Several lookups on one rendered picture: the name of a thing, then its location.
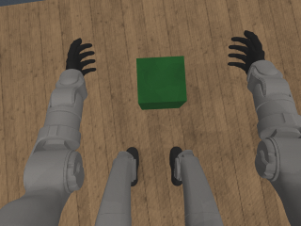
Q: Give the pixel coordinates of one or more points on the left robot forearm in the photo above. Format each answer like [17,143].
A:
[63,116]

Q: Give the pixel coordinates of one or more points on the robot right upper arm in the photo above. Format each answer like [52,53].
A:
[278,160]

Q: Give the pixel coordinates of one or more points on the left robot hand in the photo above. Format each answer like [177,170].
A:
[74,57]

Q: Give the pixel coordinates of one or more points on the carton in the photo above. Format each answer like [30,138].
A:
[161,82]

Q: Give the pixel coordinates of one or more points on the right robot hand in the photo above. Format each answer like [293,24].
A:
[253,51]

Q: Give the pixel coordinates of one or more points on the robot left upper arm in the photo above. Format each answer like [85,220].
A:
[50,178]

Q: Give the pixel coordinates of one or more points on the left robot shin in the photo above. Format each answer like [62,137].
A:
[123,153]

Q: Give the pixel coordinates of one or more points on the right robot thigh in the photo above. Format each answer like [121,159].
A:
[200,208]

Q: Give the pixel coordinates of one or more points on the right robot forearm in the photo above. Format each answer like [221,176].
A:
[273,101]

